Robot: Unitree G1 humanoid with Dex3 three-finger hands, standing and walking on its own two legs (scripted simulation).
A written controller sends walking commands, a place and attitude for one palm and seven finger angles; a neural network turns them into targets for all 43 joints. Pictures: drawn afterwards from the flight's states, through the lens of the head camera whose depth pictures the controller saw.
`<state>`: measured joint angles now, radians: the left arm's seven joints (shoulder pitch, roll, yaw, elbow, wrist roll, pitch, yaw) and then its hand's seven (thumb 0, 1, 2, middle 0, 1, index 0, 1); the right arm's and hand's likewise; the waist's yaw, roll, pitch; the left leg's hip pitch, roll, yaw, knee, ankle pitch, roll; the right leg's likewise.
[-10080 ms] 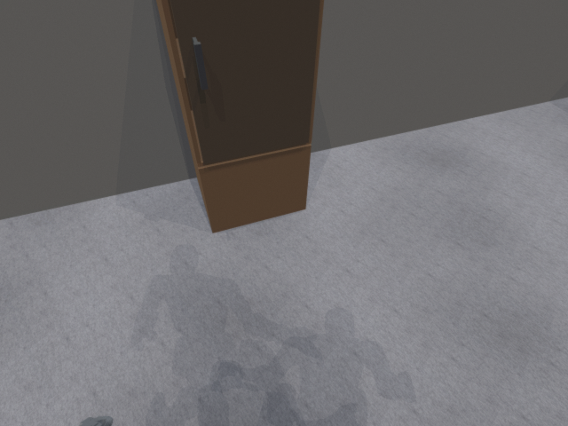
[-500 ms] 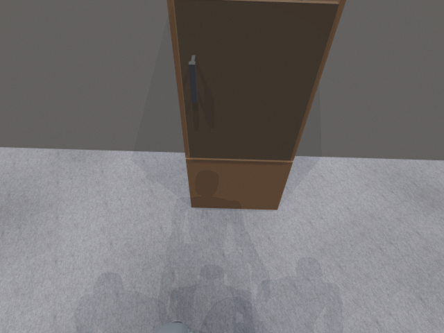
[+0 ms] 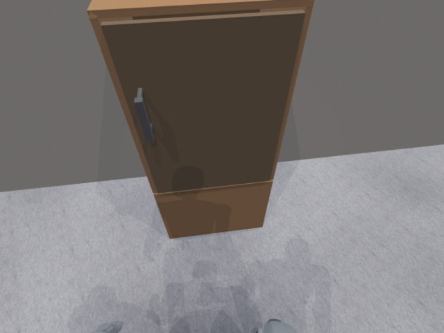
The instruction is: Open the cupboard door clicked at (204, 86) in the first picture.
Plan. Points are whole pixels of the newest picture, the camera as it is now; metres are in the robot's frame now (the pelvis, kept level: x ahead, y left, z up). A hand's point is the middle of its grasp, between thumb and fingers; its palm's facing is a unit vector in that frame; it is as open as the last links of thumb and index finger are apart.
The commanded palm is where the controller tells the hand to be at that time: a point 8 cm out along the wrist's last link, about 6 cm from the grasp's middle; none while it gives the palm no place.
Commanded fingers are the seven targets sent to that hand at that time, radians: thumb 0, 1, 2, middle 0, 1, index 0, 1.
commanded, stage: take the last steps up to it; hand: left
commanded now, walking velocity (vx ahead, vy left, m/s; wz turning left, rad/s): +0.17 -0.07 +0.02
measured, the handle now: (145, 116) +0.60 +0.20 +0.04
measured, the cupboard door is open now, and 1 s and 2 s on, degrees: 0 0 0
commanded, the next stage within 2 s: come to a stop and stand still in 0.04 s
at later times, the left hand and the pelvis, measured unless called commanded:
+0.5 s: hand out of the picture +0.14 +0.16 -0.19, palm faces +0.10 -0.97 -0.21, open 7.3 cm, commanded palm none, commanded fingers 0.00 0.90 0.90 -0.20 -0.30 -0.20 -0.30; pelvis +0.12 -0.03 -0.01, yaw +1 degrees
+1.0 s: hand out of the picture +0.12 +0.12 -0.18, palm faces +0.01 -0.97 -0.26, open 7.4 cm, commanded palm none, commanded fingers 0.00 0.90 0.90 -0.20 -0.30 -0.20 -0.30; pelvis +0.07 -0.06 -0.02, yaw +1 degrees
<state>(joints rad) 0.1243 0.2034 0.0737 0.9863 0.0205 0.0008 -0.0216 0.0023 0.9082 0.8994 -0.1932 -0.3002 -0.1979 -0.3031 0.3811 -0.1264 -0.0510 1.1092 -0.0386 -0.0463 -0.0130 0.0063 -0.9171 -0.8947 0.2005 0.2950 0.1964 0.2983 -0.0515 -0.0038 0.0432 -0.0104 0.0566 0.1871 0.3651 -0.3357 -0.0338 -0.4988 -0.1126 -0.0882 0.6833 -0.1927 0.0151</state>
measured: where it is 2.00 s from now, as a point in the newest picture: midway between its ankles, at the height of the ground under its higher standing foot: outside the picture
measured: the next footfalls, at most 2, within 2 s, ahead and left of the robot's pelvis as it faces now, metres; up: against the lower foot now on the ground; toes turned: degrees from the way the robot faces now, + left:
right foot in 0.06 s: +0.16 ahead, -0.13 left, +0.00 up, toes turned -8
left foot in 0.42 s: +0.18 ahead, +0.06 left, +0.00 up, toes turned +5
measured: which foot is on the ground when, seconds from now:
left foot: down 0.00-0.06, up 0.08-0.40, down 0.42-1.00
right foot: up 0.00-0.04, down 0.06-0.44, up 0.46-0.70, down 0.72-1.00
